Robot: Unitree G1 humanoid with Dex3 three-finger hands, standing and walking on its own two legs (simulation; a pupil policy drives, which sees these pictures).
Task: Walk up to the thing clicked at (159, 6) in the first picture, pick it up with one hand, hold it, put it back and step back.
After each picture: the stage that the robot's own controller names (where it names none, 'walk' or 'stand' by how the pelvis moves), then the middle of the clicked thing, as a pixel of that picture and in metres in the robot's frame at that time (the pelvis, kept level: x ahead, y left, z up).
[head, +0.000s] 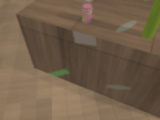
stand; (154, 18) +0.83 -0.40 -0.01
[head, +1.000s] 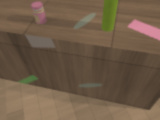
rise first; (109, 8) +0.80 -0.11 +0.02
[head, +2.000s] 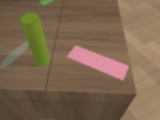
stand; (37, 42) +0.53 +0.23 +0.01
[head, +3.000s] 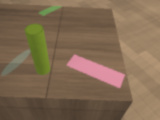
stand; (39, 52) +0.53 +0.21 -0.01
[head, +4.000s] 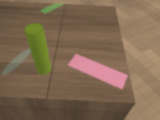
stand; (39, 51) +0.52 +0.20 -0.01
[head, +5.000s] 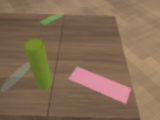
stand; (40, 67) +0.46 +0.20 -0.02
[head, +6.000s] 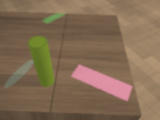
stand; (43, 64) +0.48 +0.19 -0.02
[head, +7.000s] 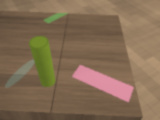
stand; (44, 64) +0.48 +0.18 -0.02
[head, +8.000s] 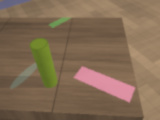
rise first; (45, 65) +0.48 +0.22 -0.01
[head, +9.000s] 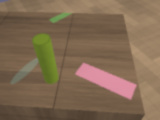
go down; (47, 61) +0.49 +0.21 -0.01
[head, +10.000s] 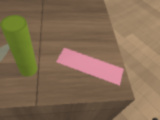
go down; (22, 50) +0.47 +0.20 +0.02
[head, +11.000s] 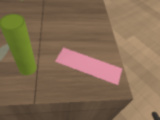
approach; (21, 49) +0.48 +0.20 +0.03
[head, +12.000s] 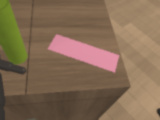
close in; (8, 35) +0.50 +0.22 +0.06
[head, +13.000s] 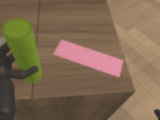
lift; (26, 56) +0.42 +0.17 +0.05
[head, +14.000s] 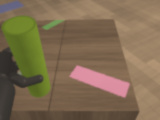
lift; (31, 63) +0.32 +0.16 +0.19
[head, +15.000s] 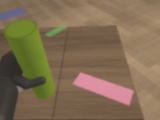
hold; (35, 65) +0.31 +0.15 +0.20
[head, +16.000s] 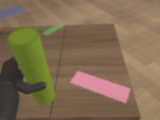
hold; (36, 71) +0.31 +0.15 +0.17
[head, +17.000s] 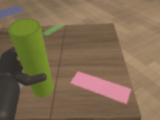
crouch; (35, 64) +0.33 +0.15 +0.19
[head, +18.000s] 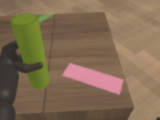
crouch; (33, 55) +0.40 +0.16 +0.13
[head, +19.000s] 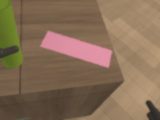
lower; (5, 37) +0.48 +0.19 +0.06
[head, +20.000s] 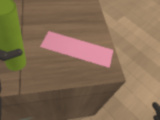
lower; (10, 40) +0.47 +0.18 +0.06
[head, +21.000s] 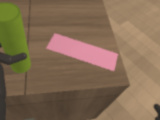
lower; (14, 44) +0.46 +0.18 +0.06
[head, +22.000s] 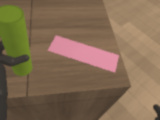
lower; (17, 46) +0.46 +0.18 +0.06
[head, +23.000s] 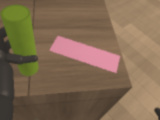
open; (23, 46) +0.46 +0.17 +0.06
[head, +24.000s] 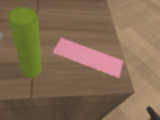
sink last; (28, 48) +0.44 +0.16 +0.05
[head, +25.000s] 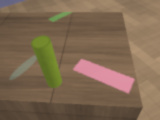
sink last; (48, 64) +0.46 +0.19 +0.02
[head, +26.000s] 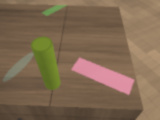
stand; (48, 66) +0.43 +0.16 +0.00
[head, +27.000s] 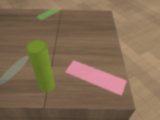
stand; (42, 69) +0.44 +0.18 -0.01
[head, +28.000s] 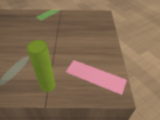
stand; (43, 68) +0.44 +0.18 -0.01
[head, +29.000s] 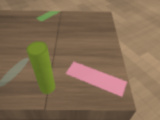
stand; (43, 70) +0.44 +0.18 -0.01
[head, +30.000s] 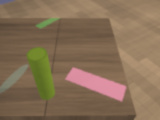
stand; (42, 76) +0.43 +0.18 -0.01
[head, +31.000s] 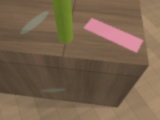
walk; (63, 18) +0.62 +0.10 +0.02
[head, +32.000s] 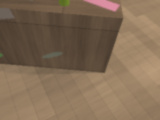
walk; out of the picture +1.01 +0.15 +0.00
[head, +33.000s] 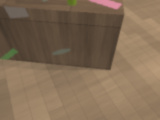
stand; out of the picture +1.14 +0.13 +0.00
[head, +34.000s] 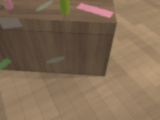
stand; out of the picture +1.11 +0.14 -0.02
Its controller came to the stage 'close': yes
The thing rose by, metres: 0.22
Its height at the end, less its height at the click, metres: +0.00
